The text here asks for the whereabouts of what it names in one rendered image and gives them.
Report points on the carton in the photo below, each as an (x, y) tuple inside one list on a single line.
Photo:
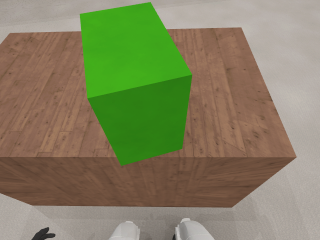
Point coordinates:
[(137, 82)]

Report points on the robot thigh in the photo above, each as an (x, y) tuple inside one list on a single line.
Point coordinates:
[(191, 230), (126, 231)]

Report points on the pedestal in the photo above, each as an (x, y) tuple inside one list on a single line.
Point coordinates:
[(54, 151)]

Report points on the robot left thigh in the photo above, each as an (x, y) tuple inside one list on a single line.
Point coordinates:
[(126, 231)]

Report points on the left robot hand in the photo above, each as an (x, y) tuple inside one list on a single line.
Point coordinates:
[(42, 234)]

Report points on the robot right thigh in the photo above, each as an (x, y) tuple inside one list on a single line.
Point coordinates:
[(191, 230)]

